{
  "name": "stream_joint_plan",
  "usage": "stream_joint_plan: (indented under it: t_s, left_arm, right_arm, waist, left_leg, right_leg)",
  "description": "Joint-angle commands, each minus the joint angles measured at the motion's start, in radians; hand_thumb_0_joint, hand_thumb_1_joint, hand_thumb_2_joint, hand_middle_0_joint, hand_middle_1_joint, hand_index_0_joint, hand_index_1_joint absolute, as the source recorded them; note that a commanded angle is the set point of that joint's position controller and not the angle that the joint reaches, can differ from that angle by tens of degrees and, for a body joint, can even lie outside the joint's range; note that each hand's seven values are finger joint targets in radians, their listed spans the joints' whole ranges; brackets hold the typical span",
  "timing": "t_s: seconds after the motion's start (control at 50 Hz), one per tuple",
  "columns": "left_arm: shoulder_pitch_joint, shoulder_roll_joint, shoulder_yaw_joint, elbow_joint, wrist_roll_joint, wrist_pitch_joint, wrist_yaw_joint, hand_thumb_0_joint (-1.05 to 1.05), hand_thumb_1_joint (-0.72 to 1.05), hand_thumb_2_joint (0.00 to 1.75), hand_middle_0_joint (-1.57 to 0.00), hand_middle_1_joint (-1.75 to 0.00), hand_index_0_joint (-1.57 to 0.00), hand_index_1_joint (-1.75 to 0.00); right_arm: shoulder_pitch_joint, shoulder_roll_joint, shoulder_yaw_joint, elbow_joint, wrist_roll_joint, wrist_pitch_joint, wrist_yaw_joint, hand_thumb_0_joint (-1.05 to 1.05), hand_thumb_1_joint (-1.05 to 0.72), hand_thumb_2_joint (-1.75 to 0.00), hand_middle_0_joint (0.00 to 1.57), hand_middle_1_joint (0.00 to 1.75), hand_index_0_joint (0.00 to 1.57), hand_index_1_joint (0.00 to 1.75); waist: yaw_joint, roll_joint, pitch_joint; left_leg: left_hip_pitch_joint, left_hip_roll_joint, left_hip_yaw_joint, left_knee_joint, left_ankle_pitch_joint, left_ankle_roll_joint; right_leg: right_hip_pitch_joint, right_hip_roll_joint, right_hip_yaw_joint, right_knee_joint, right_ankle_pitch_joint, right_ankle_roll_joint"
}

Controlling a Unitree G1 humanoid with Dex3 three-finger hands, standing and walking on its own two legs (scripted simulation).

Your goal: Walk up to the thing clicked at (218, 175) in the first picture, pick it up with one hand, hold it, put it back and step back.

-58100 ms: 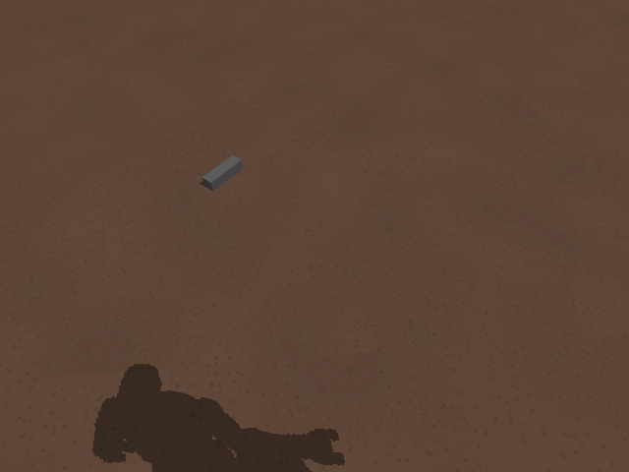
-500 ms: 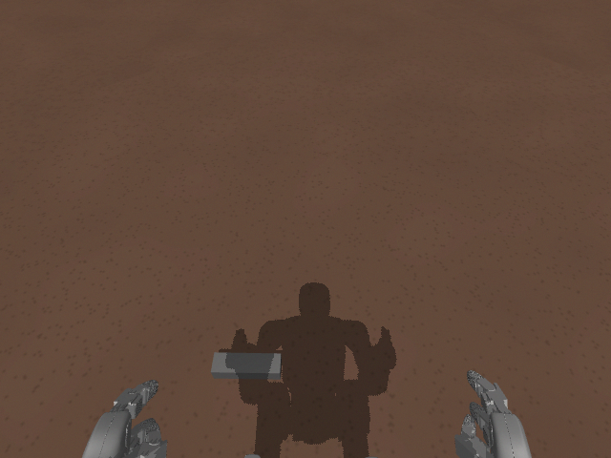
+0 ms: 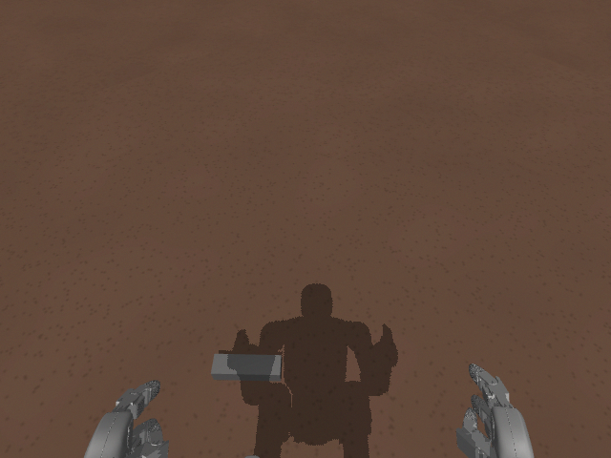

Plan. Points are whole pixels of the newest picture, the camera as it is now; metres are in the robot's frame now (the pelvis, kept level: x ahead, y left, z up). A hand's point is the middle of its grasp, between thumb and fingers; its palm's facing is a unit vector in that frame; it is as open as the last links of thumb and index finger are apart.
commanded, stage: home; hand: left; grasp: from above
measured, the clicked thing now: (247, 367) +0.49 +0.17 -0.69
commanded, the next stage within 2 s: stand in 0.86 s
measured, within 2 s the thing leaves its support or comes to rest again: neither
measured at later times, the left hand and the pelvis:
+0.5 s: hand (165, 449) +0.16 +0.18 -0.05, palm faces +0.04 -0.98 -0.20, open 7.4 cm; pelvis +0.00 +0.00 +0.00, yaw +0 degrees
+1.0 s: hand (156, 456) +0.16 +0.19 -0.06, palm faces +0.01 -0.97 -0.25, open 7.4 cm; pelvis -0.01 +0.01 +0.00, yaw +0 degrees
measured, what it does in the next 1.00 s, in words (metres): stands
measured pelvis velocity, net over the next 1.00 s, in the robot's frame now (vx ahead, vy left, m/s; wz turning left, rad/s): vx -0.01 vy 0.01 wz -0.01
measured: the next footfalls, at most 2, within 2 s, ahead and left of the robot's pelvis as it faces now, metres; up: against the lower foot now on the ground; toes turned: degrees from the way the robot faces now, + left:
none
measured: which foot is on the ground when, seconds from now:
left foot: down 0.00-1.00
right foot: down 0.00-1.00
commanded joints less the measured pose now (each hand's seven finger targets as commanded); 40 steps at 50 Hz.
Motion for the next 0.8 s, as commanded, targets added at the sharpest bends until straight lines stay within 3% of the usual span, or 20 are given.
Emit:
stream_joint_plan:
  t_s: [0.0, 0.24, 0.34, 0.5, 0.7, 0.78]
  left_arm:
    - [-0.019, 0.108, 0.066, -0.185, 0.008, -0.049, 0.007, 0.00, 0.90, 0.90, -0.20, -0.30, -0.20, -0.30]
    - [-0.005, 0.108, 0.062, -0.188, 0.008, -0.049, 0.006, 0.00, 0.90, 0.90, -0.20, -0.30, -0.20, -0.30]
    - [-0.010, 0.109, 0.062, -0.182, 0.009, -0.044, 0.008, 0.00, 0.90, 0.90, -0.20, -0.30, -0.20, -0.30]
    - [-0.016, 0.113, 0.063, -0.200, 0.010, -0.041, 0.008, 0.00, 0.90, 0.90, -0.20, -0.30, -0.20, -0.30]
    - [-0.027, 0.113, 0.059, -0.206, 0.007, -0.041, 0.008, 0.00, 0.90, 0.90, -0.20, -0.30, -0.20, -0.30]
    - [-0.011, 0.117, 0.065, -0.207, 0.008, -0.038, 0.009, 0.00, 0.90, 0.90, -0.20, -0.30, -0.20, -0.30]
  right_arm:
    - [-0.064, -0.119, -0.050, -0.158, -0.003, -0.055, -0.009, 0.00, -0.90, -0.90, 0.20, 0.30, 0.20, 0.30]
    - [-0.053, -0.122, -0.055, -0.153, -0.005, -0.051, -0.009, 0.00, -0.90, -0.90, 0.20, 0.30, 0.20, 0.30]
    - [-0.058, -0.118, -0.052, -0.161, -0.005, -0.047, -0.007, 0.00, -0.90, -0.90, 0.20, 0.30, 0.20, 0.30]
    - [-0.056, -0.119, -0.055, -0.163, -0.003, -0.046, -0.008, 0.00, -0.90, -0.90, 0.20, 0.30, 0.20, 0.30]
    - [-0.066, -0.120, -0.052, -0.171, 0.000, -0.049, -0.007, 0.00, -0.90, -0.90, 0.20, 0.30, 0.20, 0.30]
    - [-0.059, -0.119, -0.053, -0.165, 0.000, -0.048, -0.009, 0.00, -0.90, -0.90, 0.20, 0.30, 0.20, 0.30]
  waist:
    - [0.001, -0.001, -0.079]
    - [-0.005, -0.007, -0.117]
    - [0.001, -0.027, -0.085]
    - [-0.006, -0.016, -0.105]
    - [0.000, -0.009, -0.060]
    - [0.000, 0.002, -0.098]
  left_leg:
    - [0.102, -0.011, 0.009, -0.173, 0.202, 0.014]
    - [0.126, -0.010, 0.013, -0.150, 0.296, 0.013]
    - [0.093, -0.015, 0.016, -0.152, 0.233, 0.018]
    - [0.109, -0.015, 0.019, -0.149, 0.250, 0.019]
    - [0.082, -0.009, 0.004, -0.177, 0.166, 0.018]
    - [0.098, -0.010, 0.005, -0.174, 0.177, 0.017]
  right_leg:
    - [0.041, 0.021, -0.022, -0.152, 0.177, -0.011]
    - [0.063, 0.020, -0.020, -0.139, 0.259, -0.013]
    - [0.055, 0.017, -0.017, -0.158, 0.216, -0.008]
    - [0.060, 0.016, -0.016, -0.154, 0.231, -0.009]
    - [0.036, 0.020, -0.025, -0.160, 0.149, -0.012]
    - [0.048, 0.020, -0.022, -0.155, 0.158, -0.013]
